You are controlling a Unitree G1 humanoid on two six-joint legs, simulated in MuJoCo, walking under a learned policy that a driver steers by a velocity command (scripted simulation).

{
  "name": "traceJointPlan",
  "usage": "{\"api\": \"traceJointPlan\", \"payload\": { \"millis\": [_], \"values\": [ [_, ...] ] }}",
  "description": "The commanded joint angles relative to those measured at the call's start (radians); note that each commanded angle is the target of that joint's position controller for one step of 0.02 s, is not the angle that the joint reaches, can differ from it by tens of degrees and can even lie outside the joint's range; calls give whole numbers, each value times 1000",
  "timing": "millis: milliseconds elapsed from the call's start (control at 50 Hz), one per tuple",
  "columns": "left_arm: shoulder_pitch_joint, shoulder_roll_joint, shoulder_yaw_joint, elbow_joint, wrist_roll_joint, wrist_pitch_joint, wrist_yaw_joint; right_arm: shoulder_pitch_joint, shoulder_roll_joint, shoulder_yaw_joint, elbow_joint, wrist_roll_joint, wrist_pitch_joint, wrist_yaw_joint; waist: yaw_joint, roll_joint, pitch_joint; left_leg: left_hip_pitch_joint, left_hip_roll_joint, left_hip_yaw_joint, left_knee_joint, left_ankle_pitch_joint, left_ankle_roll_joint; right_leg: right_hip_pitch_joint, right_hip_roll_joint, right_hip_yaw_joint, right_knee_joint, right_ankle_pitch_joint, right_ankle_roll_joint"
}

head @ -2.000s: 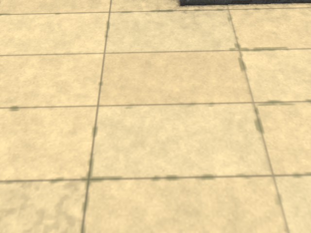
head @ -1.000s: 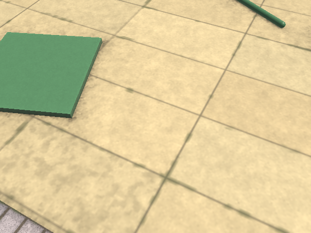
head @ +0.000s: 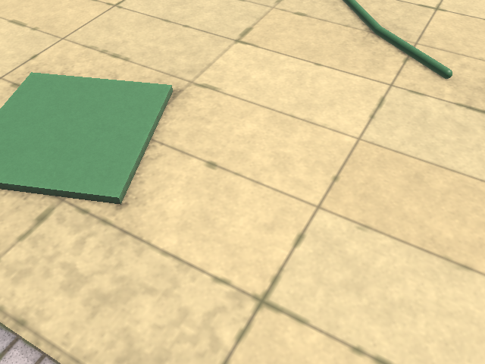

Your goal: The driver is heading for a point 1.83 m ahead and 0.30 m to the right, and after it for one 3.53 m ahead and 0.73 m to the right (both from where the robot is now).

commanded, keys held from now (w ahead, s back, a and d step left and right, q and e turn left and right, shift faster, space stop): no key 0.60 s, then w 0.40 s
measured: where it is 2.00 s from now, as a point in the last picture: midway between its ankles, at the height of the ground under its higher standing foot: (225, 326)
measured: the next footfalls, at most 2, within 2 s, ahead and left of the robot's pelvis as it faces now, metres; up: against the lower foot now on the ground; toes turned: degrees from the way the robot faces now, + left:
left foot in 1.02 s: +0.21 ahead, +0.12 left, +0.00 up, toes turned +3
right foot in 1.60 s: +0.61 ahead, +0.01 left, -0.12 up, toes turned -3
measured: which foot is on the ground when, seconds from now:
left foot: down 0.00-0.66, up 0.68-1.00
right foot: down 0.00-1.00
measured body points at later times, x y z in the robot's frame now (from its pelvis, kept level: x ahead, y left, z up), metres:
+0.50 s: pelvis +0.01 -0.02 +0.00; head +0.01 -0.03 +0.45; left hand +0.01 +0.21 -0.16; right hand +0.01 -0.24 -0.17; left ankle +0.01 +0.12 -0.75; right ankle -0.02 -0.09 -0.75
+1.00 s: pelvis +0.11 +0.02 -0.01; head +0.12 +0.05 +0.44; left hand -0.01 +0.26 -0.17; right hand +0.22 -0.23 -0.14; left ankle +0.16 +0.12 -0.74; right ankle -0.02 -0.09 -0.75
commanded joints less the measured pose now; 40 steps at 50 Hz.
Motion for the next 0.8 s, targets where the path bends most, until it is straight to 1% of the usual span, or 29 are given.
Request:
{"api": "traceJointPlan", "payload": {
  "millis": [20, 140, 220, 260, 520, 600, 620, 640, 660, 680, 700, 720, 740, 760, 800],
  "values": [
    [39, 94, 15, -10, -1, -9, 4, 19, -82, -8, -5, -1, -6, -4, 3, -15, 26, 8, 102, -93, -35, 100, 27, -62, -135, 128, -84, 82, -12],
    [55, 81, 11, 19, -3, -11, 7, 27, -63, -2, 17, -2, -7, -8, 3, -24, 32, 5, 105, -85, -26, 108, 22, -64, -130, 129, -85, 108, -13],
    [68, 73, 10, 34, -3, -12, 8, 35, -54, 1, 29, -1, -8, -10, 4, -15, 30, 4, 107, -80, -20, 108, 19, -58, -129, 132, -83, 128, -15],
    [73, 71, 12, 41, -5, -15, 9, 31, -48, 3, 33, 2, -10, -12, 5, -16, 31, 3, 106, -77, -18, 107, 14, -56, -129, 135, -90, 131, -15],
    [102, 49, 14, 69, -4, -17, 12, 50, -32, 6, 55, 3, -10, -19, 7, -8, 40, -6, 108, -62, -1, 101, 3, -43, -128, 142, -88, 201, -15],
    [111, 46, 15, 75, -5, -18, 13, 57, -25, 6, 59, 3, -10, -20, 8, -14, 37, -4, 109, -59, 1, 99, 1, -37, -127, 142, -86, 219, -14],
    [118, 46, 15, 77, -4, -18, 12, 62, -21, 7, 60, 1, -9, -21, 14, -19, 19, -2, 100, -49, 5, 54, 2, -28, -122, 149, -106, 117, -17],
    [128, 72, 25, 78, -7, -12, 12, 62, -30, 3, 55, 0, -6, -20, 20, -34, 27, -19, 78, -28, 31, -11, 4, -33, -120, 169, -133, -27, -31],
    [139, 102, 39, 80, -8, -4, 11, 52, -34, -2, 43, -7, -4, -19, 30, -66, 45, -70, 41, 15, 94, -119, 9, -31, -127, 206, -156, -203, -60],
    [164, 125, 52, 83, -4, 5, 10, 32, -39, -6, 25, -18, -3, -15, 46, -98, 78, -158, 12, 56, 163, -211, 17, -23, -161, 264, -182, -382, -100],
    [191, 131, 60, 84, 2, 10, 8, 0, -43, -9, 3, -29, -3, -9, 64, -109, 130, -256, 5, 84, 219, -254, 25, -19, -211, 325, -216, -492, -141],
    [227, 124, 65, 91, 7, 10, 6, -44, -39, -11, -25, -35, -7, -5, 88, -121, 170, -321, 20, 87, 279, -272, 30, -23, -258, 384, -243, -522, -177],
    [252, 117, 68, 96, 16, 6, 6, -77, -38, -12, -50, -33, -14, 0, 98, -124, 194, -389, 45, 67, 346, -280, 35, -7, -293, 417, -262, -486, -205],
    [262, 117, 72, 98, 19, -1, 6, -87, -40, -15, -66, -33, -23, 5, 93, -108, 197, -445, 66, 51, 384, -269, 39, 27, -313, 425, -264, -421, -224],
    [251, 116, 77, 90, 17, -17, 6, -91, -40, -19, -85, -27, -41, 14, 75, -73, 171, -476, 80, 38, 380, -228, 40, 81, -313, 391, -254, -303, -229]
  ]
}}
